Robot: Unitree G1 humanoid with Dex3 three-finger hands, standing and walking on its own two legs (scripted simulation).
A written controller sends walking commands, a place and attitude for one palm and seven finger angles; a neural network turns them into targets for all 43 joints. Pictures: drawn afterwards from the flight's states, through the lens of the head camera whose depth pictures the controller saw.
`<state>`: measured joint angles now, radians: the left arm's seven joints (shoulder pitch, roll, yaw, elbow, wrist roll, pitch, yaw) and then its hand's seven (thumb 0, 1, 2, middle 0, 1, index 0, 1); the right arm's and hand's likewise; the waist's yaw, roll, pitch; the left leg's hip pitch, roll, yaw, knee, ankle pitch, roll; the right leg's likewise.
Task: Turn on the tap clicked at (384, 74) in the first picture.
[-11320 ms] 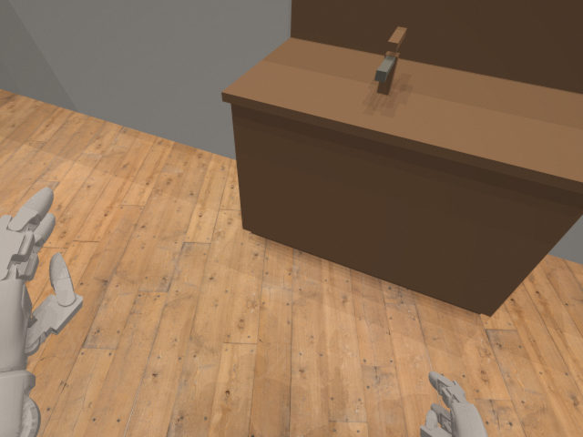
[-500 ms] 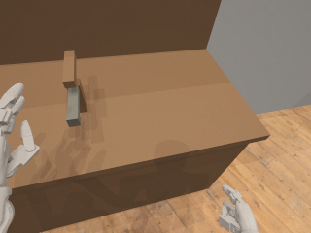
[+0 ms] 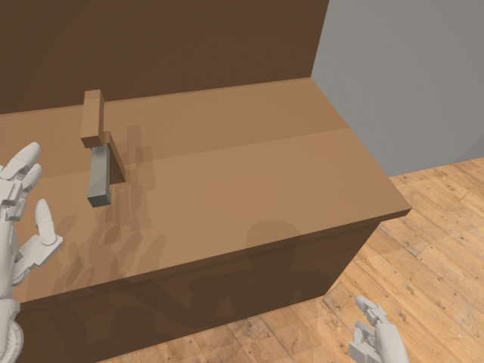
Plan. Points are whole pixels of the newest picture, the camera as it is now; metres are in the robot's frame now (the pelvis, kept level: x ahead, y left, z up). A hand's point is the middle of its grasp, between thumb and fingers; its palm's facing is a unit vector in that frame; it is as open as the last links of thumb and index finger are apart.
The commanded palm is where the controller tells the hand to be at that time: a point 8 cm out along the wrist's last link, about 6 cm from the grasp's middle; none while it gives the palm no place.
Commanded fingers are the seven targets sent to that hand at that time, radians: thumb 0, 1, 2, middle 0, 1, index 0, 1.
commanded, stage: look again from close up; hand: left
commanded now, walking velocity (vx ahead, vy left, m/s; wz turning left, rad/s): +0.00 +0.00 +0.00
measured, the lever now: (99, 195) +0.34 +0.27 +0.07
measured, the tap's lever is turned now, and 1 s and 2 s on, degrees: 0 0 0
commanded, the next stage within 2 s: shuffle to correct the standing spot in 0.18 s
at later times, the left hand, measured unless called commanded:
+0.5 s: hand (65, 236) +0.22 +0.24 +0.16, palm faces +0.37 -0.84 -0.39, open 7.4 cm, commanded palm +0.16 +0.27 +0.17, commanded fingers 0.00 0.90 0.90 -0.20 -0.30 -0.20 -0.30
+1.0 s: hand (82, 233) +0.23 +0.22 +0.16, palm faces +0.35 -0.83 -0.43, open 7.4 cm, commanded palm +0.16 +0.25 +0.17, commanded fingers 0.00 0.90 0.90 -0.20 -0.30 -0.20 -0.30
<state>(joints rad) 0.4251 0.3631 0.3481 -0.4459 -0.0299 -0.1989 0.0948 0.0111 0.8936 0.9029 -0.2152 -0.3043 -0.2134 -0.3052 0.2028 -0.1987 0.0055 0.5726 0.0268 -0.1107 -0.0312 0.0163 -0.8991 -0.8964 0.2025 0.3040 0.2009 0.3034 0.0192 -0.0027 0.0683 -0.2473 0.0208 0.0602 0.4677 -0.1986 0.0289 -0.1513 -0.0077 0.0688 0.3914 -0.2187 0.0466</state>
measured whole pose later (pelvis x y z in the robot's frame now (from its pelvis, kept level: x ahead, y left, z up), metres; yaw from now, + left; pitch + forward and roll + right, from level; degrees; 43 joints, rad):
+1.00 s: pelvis +0.01 -0.03 +0.00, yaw +1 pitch -1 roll -1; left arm 0.43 0.42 0.34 -0.47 -0.06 -0.16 0.11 0.01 0.89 0.90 -0.22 -0.30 -0.22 -0.31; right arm 0.22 -0.24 0.00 0.55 0.05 -0.07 -0.07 0.02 -0.90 -0.90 0.20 0.30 0.20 0.30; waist 0.02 0.02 0.08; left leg -0.26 0.06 0.03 0.50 -0.22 -0.01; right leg -0.16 0.03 0.04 0.43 -0.25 0.01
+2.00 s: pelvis -0.03 +0.01 +0.00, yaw +1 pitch -2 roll -2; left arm 0.43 0.36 0.35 -0.48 -0.03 -0.20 0.10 0.01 0.89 0.90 -0.21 -0.30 -0.21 -0.31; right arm 0.21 -0.21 0.03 0.56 0.01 -0.13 -0.03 0.02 -0.90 -0.90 0.20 0.30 0.20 0.30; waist 0.01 -0.02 0.07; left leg -0.29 0.01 0.05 0.50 -0.17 0.05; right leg -0.17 -0.02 0.05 0.40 -0.19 0.06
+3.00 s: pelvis -0.01 -0.03 +0.00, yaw +1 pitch -2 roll -2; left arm 0.48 0.36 0.33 -0.47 -0.07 -0.16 0.09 0.01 0.89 0.90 -0.22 -0.30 -0.21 -0.31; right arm 0.19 -0.25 0.00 0.58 0.03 -0.11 -0.05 0.02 -0.90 -0.90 0.20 0.30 0.20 0.30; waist 0.00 0.03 0.06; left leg -0.25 0.06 0.02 0.47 -0.19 -0.01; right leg -0.15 0.03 0.03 0.40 -0.22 0.01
